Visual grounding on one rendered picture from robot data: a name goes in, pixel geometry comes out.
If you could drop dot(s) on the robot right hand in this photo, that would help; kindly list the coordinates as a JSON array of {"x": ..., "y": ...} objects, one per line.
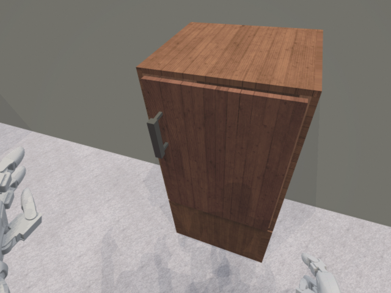
[{"x": 325, "y": 282}]

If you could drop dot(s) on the handle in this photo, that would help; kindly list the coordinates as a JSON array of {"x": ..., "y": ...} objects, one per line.
[{"x": 155, "y": 135}]

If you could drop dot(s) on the cupboard door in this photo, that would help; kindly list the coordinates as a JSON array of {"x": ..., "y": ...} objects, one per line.
[{"x": 228, "y": 150}]

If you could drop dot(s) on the robot left hand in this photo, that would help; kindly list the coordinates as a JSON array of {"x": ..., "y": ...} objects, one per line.
[{"x": 23, "y": 224}]

